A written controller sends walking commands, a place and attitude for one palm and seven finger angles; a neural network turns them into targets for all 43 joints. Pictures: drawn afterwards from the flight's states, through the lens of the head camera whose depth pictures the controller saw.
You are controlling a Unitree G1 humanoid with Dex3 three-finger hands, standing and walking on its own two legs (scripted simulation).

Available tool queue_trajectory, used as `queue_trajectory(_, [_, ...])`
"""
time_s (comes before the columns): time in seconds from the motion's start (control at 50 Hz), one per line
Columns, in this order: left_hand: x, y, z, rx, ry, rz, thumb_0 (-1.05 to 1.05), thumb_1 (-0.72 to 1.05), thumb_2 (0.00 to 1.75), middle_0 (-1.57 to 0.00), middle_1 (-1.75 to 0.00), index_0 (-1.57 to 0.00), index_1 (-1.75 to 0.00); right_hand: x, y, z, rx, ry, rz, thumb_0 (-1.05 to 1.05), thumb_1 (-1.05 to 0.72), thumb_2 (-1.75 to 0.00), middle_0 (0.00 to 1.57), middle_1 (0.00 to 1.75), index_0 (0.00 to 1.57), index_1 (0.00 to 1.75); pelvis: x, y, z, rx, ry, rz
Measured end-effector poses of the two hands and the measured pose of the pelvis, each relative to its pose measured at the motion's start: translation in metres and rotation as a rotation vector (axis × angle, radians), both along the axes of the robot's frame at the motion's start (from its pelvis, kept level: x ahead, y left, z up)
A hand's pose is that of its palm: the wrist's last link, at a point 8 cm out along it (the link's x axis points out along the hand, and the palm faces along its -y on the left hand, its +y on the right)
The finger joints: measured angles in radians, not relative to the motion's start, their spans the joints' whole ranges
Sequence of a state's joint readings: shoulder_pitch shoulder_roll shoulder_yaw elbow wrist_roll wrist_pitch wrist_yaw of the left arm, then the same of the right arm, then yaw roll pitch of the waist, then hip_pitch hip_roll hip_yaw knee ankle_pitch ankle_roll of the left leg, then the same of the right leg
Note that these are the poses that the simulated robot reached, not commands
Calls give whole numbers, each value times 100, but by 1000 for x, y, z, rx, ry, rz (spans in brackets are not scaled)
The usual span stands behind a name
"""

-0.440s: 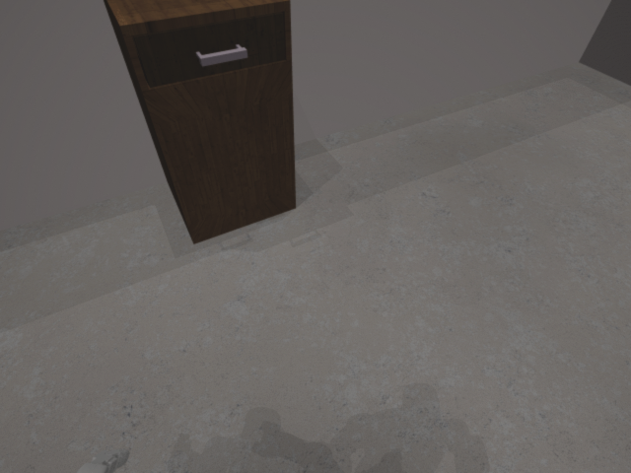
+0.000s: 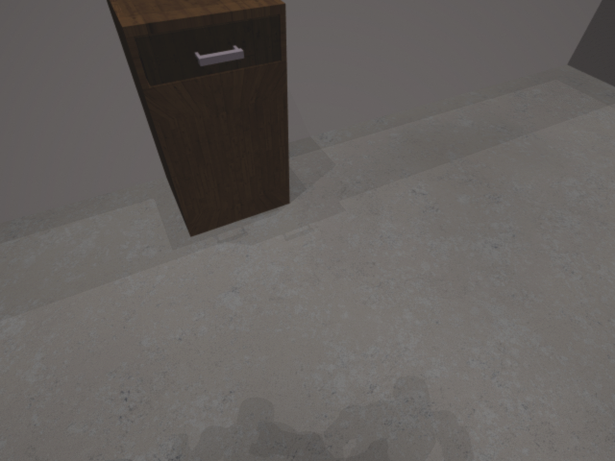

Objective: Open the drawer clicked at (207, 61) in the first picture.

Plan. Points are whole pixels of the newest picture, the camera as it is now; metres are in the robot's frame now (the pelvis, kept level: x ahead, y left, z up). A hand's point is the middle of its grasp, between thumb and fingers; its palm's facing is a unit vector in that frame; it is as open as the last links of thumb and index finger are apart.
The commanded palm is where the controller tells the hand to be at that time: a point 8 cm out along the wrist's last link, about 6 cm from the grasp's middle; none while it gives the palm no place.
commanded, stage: stand and wait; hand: left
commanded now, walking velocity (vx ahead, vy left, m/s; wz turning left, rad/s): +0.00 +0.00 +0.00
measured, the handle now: (218, 54) +1.19 +0.35 -0.01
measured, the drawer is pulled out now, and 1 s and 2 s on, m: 0.00 0.00 0.00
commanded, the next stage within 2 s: look at it before walking up in 0.38 s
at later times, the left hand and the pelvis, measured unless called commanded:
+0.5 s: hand out of the picture +0.06 +0.24 -0.15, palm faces -0.03 -0.94 -0.34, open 7.4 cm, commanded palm none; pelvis -0.02 -0.01 +0.00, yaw +0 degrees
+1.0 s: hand out of the picture +0.05 +0.24 -0.15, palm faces -0.03 -0.94 -0.33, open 7.4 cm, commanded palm none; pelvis -0.02 -0.01 +0.00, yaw +0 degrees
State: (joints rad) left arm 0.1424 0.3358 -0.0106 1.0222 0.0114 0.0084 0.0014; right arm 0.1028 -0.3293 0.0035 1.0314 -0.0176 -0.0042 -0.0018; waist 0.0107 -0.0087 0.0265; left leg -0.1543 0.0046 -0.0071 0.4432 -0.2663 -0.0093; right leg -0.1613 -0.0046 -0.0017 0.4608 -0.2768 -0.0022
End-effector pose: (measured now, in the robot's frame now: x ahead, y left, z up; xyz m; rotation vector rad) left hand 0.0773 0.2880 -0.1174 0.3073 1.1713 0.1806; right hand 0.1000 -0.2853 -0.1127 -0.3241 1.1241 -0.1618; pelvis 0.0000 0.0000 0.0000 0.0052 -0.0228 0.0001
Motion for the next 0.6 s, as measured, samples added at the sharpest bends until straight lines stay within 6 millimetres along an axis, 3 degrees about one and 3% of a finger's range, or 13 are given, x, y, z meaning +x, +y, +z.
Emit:
queue_trajectory(0.24, [-22, 0, 0, 9, 44, 13, 1, 91, 90, -20, -30, -21, -30, -37, -11, -4, -7, 75, -36, 0, -90, -90, 20, 30, 20, 30, -9, -5, 2, -1, -12, -3])
queue_trajectory(0.6, [-21, -5, 4, 5, 15, -4, 1, 91, 90, -20, -30, -21, -30, -54, -11, -4, 5, 77, -49, 0, -90, -90, 20, 30, 20, 30, -20, -6, 4, -2, -16, -9])
